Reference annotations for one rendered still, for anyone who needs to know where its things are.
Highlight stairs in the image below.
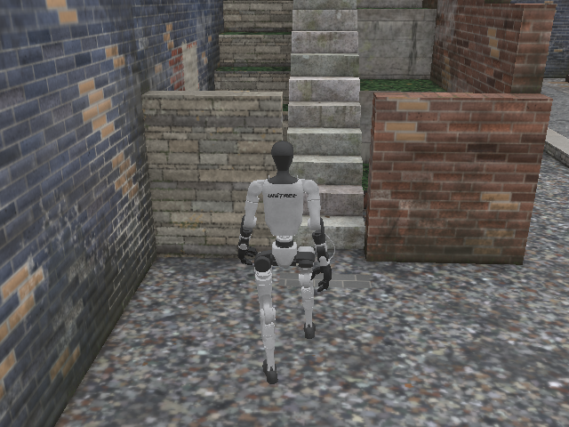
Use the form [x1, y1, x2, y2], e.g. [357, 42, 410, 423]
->
[287, 0, 365, 249]

